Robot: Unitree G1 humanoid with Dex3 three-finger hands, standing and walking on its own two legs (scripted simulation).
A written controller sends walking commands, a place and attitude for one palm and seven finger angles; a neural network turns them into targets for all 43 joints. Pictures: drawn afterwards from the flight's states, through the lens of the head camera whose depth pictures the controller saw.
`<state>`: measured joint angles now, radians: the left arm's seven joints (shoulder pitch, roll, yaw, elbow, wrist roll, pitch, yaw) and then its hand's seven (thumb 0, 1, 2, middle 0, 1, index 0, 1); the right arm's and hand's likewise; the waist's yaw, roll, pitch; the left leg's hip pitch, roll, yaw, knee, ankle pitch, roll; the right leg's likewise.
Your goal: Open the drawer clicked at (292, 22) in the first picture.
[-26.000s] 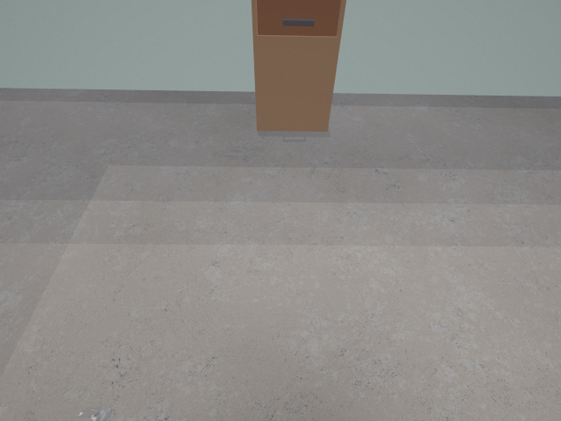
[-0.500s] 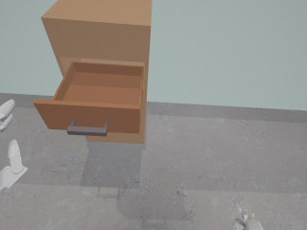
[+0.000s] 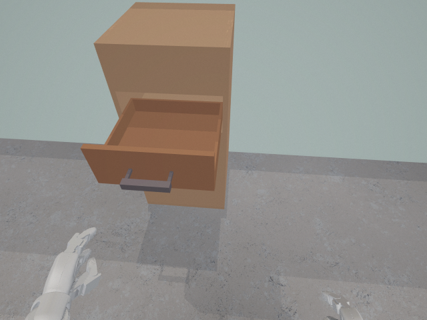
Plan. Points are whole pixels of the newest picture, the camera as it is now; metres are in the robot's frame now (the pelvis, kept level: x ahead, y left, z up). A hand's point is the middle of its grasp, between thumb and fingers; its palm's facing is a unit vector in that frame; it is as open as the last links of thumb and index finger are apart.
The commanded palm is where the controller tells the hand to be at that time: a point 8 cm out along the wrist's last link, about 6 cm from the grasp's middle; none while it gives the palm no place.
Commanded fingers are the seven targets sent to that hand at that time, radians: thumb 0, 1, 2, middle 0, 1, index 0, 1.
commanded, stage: let the arm hang, fingers relaxed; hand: left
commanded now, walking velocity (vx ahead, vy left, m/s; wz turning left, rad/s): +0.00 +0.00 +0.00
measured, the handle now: (148, 179) +0.52 +0.23 -0.12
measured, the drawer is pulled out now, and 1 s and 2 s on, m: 0.30 0.30 0.30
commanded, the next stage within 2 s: look to check the result in 0.96 s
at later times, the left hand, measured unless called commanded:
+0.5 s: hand out of the picture -0.09 +0.18 -0.15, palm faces +0.02 -0.98 -0.21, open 7.3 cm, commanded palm none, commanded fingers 0.00 0.90 0.90 -0.20 -0.30 -0.20 -0.30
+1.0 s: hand out of the picture +0.01 +0.14 -0.17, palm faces +0.03 -0.98 -0.18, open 7.3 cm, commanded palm none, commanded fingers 0.00 0.90 0.90 -0.20 -0.30 -0.20 -0.30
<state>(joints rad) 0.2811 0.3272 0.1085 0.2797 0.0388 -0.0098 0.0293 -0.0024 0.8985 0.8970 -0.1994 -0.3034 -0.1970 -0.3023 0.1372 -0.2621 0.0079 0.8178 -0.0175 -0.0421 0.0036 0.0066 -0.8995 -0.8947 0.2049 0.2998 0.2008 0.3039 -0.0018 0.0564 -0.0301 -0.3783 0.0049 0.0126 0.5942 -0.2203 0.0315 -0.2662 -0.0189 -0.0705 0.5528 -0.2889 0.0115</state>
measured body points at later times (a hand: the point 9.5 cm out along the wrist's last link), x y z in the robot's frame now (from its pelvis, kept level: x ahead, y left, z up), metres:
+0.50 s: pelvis +0.01 +0.00 +0.01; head +0.03 +0.00 +0.46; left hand -0.09 +0.23 -0.14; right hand -0.04 -0.20 -0.15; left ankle +0.06 +0.10 -0.73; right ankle +0.00 -0.13 -0.73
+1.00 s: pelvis +0.02 -0.02 +0.01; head +0.03 -0.02 +0.46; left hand +0.01 +0.19 -0.15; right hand -0.02 -0.22 -0.15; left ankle +0.06 +0.10 -0.73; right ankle +0.00 -0.13 -0.73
